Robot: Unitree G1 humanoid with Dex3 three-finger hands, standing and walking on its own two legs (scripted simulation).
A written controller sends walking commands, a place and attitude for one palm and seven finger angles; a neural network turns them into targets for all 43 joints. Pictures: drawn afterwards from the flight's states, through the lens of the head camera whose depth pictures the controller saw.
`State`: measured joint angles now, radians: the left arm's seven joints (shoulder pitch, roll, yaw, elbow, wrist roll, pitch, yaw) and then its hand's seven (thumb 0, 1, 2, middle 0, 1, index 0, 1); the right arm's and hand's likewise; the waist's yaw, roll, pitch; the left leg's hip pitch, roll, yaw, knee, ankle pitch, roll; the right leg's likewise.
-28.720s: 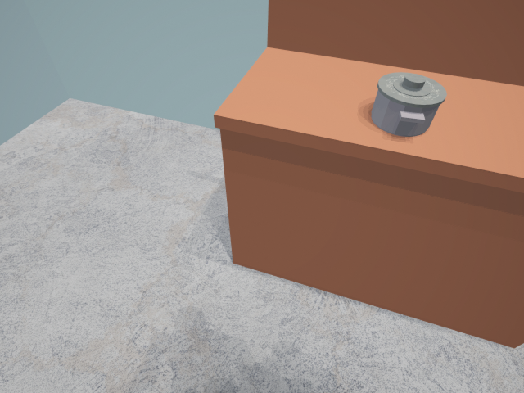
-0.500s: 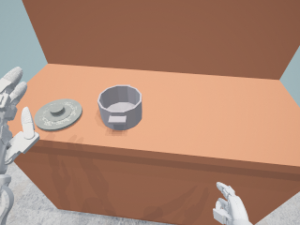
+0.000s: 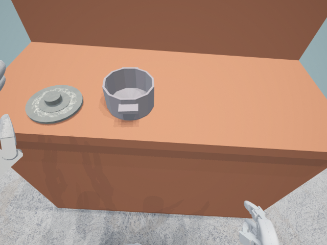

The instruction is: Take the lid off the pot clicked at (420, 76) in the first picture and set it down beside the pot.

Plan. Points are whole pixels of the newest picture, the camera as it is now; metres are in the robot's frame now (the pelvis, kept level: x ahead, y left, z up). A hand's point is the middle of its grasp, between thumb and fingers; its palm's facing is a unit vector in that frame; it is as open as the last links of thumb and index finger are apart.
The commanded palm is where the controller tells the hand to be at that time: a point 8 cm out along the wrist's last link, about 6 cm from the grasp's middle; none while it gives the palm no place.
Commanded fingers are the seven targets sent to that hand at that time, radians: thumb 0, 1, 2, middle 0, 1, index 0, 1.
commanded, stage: step back with the hand held close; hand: left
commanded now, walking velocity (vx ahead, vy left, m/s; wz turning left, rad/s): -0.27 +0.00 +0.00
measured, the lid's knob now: (52, 97) +0.48 +0.36 +0.06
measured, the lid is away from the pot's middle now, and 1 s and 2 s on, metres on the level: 0.23 0.23 0.23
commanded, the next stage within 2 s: stop stepping back and stand still in 0.84 s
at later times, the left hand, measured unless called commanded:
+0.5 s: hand out of the picture +0.14 +0.24 +0.24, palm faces +0.40 -0.81 -0.43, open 7.5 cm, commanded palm +0.09 +0.30 +0.24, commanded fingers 0.00 0.90 0.90 -0.20 -0.30 -0.20 -0.30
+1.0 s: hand out of the picture +0.05 +0.29 +0.23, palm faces +0.36 -0.84 -0.42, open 7.4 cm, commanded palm -0.01 +0.34 +0.24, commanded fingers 0.00 0.90 0.90 -0.20 -0.30 -0.20 -0.30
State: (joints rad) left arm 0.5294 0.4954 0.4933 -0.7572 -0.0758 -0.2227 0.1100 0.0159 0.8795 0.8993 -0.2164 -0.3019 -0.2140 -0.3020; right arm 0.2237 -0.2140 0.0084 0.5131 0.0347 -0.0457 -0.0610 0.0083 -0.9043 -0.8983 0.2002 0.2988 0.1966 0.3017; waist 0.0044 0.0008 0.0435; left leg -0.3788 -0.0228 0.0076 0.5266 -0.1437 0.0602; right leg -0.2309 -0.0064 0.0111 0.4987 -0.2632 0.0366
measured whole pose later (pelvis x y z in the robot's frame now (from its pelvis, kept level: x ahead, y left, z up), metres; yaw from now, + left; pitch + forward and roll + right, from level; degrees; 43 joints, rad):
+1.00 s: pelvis -0.16 +0.07 +0.00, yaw -4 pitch +0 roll -3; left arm 0.39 0.49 0.40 -0.66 -0.05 -0.20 0.10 0.01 0.88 0.90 -0.21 -0.30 -0.21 -0.30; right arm 0.21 -0.23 -0.02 0.65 0.01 -0.08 -0.05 0.01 -0.90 -0.90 0.20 0.30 0.20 0.30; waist 0.05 0.01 -0.03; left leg -0.56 -0.02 -0.03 0.86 -0.33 0.00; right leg -0.23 0.01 -0.03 0.50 -0.25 0.01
